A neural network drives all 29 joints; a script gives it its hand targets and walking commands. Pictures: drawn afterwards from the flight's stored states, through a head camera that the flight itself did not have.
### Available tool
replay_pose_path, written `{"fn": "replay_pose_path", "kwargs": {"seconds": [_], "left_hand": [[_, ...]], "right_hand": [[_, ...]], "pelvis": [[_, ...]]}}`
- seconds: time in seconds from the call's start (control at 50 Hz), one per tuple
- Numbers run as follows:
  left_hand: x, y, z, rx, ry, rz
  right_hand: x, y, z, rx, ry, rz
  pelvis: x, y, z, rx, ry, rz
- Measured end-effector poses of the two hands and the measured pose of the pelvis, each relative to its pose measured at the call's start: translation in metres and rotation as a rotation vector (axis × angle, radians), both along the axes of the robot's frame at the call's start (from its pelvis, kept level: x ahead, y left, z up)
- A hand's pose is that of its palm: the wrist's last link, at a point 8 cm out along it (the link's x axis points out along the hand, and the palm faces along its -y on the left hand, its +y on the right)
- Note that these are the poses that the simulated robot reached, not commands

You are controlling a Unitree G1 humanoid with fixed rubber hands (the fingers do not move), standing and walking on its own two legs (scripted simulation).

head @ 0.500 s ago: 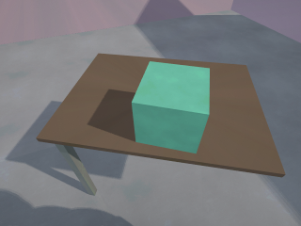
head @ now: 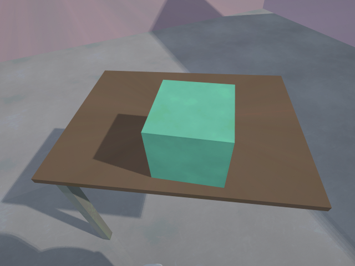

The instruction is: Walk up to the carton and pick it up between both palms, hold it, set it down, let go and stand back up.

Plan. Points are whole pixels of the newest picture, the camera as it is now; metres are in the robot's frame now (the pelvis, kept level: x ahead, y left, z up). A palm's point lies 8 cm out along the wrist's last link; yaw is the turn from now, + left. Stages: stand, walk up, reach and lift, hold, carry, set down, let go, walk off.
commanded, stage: stand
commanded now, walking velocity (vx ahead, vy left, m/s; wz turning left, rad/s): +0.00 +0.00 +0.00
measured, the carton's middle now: (192, 131) +0.50 +0.00 +0.00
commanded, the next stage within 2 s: none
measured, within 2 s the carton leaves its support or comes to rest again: neither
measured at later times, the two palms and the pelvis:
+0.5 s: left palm (77, 260) +0.16 +0.29 -0.14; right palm (261, 245) +0.22 -0.18 -0.13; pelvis +0.14 +0.04 +0.00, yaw -1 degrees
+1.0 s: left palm (100, 244) +0.20 +0.24 -0.14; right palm (286, 240) +0.23 -0.25 -0.13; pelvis +0.21 +0.01 +0.00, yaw -1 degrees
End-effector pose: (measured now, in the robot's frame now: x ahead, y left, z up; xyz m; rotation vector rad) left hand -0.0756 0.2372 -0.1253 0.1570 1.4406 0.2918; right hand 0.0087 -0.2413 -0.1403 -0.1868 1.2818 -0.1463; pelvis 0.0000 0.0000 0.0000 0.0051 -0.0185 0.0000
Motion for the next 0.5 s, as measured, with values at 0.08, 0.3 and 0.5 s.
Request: {"fn": "replay_pose_path", "kwargs": {"seconds": [0.08, 0.3, 0.5], "left_hand": [[-0.014, -0.008, 0.005, -0.008, 0.061, 0.044], [0.014, 0.003, -0.022, -0.104, 0.263, 0.105], [0.239, 0.054, -0.011, -0.019, -0.091, -0.155]], "right_hand": [[0.03, 0.002, -0.003, 0.013, 0.009, 0.04], [0.194, 0.05, -0.017, -0.007, -0.147, 0.168], [0.211, 0.058, 0.008, 0.024, -0.155, 0.048]], "pelvis": [[0.022, 0.006, -0.001, -0.004, -0.007, 0.01], [0.102, 0.04, -0.034, 0.022, -0.032, 0.027], [0.144, 0.042, -0.004, -0.007, -0.035, -0.014]]}}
